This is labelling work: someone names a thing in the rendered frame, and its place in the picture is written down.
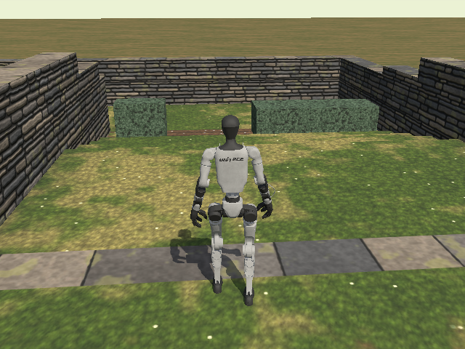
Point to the left robot upper arm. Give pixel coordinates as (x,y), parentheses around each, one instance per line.
(208,155)

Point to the robot right forearm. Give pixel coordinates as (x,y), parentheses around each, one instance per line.
(264,191)

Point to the humanoid robot head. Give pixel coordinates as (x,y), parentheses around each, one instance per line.
(230,126)

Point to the right robot upper arm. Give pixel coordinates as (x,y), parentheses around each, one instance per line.
(253,153)

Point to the robot left shin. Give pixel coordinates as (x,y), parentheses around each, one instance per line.
(216,258)

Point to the robot left hand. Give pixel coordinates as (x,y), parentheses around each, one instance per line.
(194,217)

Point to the robot left forearm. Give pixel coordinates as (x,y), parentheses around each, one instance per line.
(198,198)

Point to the robot right hand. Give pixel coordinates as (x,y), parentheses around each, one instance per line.
(267,207)

